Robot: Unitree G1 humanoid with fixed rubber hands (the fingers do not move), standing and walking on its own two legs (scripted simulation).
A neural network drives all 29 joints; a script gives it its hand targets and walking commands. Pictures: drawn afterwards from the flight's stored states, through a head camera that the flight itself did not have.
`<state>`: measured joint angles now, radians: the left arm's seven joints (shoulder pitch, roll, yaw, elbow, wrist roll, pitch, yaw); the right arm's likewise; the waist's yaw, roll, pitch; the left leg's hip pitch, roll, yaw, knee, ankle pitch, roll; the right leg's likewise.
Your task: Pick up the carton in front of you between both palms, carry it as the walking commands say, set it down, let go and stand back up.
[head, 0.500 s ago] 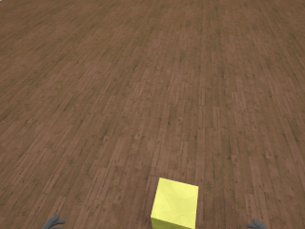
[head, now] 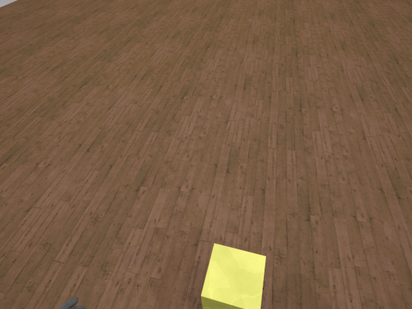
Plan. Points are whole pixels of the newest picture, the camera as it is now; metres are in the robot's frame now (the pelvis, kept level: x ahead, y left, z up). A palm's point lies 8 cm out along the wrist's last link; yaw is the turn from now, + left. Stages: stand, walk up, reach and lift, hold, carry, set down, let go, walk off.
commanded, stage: stand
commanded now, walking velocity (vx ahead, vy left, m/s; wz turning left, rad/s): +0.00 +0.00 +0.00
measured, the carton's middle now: (233, 285) +0.37 -0.08 -0.65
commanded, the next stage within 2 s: none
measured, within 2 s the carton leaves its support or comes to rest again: neither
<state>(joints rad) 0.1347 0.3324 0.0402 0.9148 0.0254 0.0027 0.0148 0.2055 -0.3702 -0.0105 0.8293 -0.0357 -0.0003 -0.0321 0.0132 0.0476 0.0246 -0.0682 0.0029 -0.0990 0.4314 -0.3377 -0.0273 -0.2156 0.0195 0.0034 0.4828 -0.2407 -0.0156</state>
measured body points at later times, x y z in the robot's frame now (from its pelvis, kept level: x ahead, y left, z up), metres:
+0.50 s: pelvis -0.02 +0.00 +0.00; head -0.02 -0.01 +0.45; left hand +0.09 +0.31 -0.10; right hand +0.08 -0.30 -0.12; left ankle -0.06 +0.14 -0.74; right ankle +0.01 -0.11 -0.74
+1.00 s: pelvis -0.02 +0.00 +0.01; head -0.02 -0.01 +0.46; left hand +0.08 +0.32 -0.10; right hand +0.07 -0.31 -0.12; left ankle -0.06 +0.14 -0.74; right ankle +0.01 -0.11 -0.74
